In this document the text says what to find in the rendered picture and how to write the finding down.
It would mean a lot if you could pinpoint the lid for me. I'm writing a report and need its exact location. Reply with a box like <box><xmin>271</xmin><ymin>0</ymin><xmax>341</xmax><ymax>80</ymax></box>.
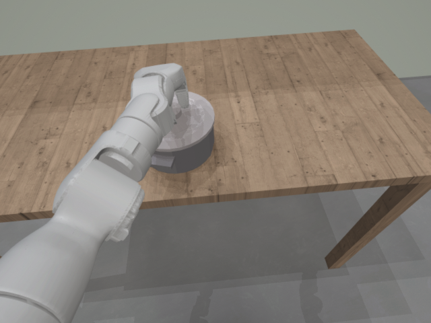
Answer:
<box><xmin>156</xmin><ymin>92</ymin><xmax>215</xmax><ymax>152</ymax></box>

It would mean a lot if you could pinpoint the knob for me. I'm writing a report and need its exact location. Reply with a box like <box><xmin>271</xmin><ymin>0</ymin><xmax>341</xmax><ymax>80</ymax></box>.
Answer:
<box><xmin>172</xmin><ymin>102</ymin><xmax>182</xmax><ymax>119</ymax></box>

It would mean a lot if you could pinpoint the pot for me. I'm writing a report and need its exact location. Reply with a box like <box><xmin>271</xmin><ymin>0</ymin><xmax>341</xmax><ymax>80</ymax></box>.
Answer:
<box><xmin>150</xmin><ymin>128</ymin><xmax>214</xmax><ymax>174</ymax></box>

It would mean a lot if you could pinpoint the table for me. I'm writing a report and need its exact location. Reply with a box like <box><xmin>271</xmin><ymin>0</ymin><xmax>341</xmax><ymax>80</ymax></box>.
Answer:
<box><xmin>0</xmin><ymin>30</ymin><xmax>431</xmax><ymax>269</ymax></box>

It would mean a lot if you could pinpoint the left robot hand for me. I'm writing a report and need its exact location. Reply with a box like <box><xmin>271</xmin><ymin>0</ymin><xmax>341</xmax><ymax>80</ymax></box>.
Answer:
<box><xmin>134</xmin><ymin>63</ymin><xmax>189</xmax><ymax>124</ymax></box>

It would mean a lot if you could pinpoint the robot left upper arm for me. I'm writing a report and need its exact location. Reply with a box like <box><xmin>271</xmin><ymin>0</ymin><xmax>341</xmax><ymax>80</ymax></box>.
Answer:
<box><xmin>0</xmin><ymin>158</ymin><xmax>145</xmax><ymax>323</ymax></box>

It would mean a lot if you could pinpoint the left robot forearm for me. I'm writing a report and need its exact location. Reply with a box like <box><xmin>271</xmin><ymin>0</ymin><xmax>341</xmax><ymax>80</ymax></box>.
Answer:
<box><xmin>53</xmin><ymin>71</ymin><xmax>174</xmax><ymax>213</ymax></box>

